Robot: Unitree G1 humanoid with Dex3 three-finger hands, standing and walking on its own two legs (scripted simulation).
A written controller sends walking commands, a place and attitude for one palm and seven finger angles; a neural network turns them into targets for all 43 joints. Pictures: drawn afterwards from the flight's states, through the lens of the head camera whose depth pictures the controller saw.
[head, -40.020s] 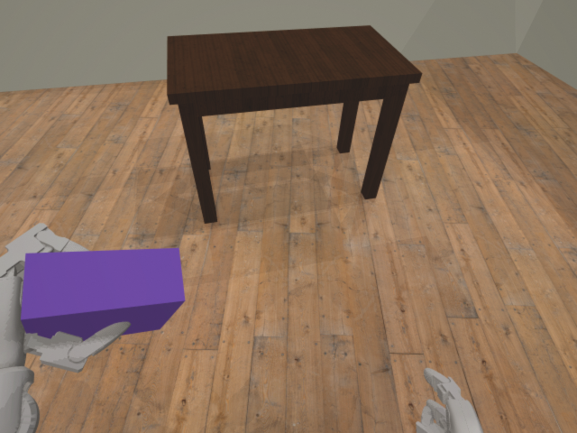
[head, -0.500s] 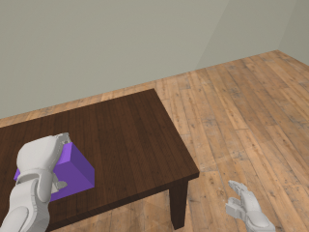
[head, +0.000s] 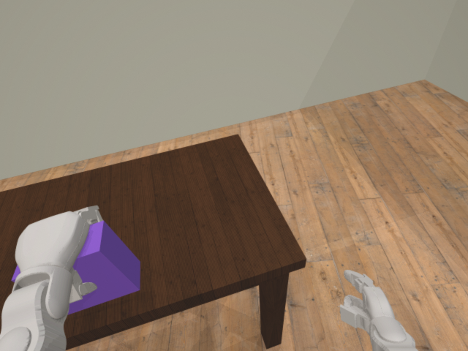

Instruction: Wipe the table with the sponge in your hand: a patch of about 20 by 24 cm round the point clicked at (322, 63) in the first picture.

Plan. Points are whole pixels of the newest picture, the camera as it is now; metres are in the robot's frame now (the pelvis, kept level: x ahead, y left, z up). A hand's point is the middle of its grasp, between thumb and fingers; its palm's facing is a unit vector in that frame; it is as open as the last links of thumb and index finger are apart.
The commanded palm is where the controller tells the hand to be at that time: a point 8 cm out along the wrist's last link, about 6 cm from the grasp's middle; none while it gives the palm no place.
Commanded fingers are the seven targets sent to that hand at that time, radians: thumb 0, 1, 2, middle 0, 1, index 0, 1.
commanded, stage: bring the sponge back beside the body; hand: left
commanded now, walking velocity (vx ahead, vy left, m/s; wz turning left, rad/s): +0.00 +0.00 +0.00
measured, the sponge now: (92, 276) +0.20 +0.28 +0.05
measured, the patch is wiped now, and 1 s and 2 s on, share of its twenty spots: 1.00 1.00 1.00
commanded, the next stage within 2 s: step back with the hand held close in 0.62 s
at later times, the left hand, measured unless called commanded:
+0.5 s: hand (67, 267) +0.18 +0.28 +0.11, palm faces +0.07 -0.12 -0.99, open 9.7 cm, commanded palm +0.15 +0.28 +0.18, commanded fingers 0.00 0.10 1.30 -1.20 -1.60 -1.20 -1.60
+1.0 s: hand (88, 254) +0.19 +0.24 +0.14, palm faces +0.29 -0.87 -0.40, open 9.7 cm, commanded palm +0.14 +0.29 +0.17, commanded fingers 0.00 0.10 1.30 -1.20 -1.60 -1.20 -1.60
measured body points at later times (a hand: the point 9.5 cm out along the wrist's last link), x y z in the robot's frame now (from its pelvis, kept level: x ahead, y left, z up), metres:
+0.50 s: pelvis -0.01 +0.00 +0.00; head -0.03 -0.04 +0.45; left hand +0.17 +0.29 +0.16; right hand +0.25 -0.19 -0.07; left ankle +0.00 +0.12 -0.74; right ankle -0.02 -0.09 -0.74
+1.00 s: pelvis -0.02 +0.01 -0.01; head -0.01 +0.02 +0.44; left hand +0.17 +0.28 +0.17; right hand +0.16 -0.23 -0.09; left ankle +0.00 +0.12 -0.74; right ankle -0.02 -0.09 -0.74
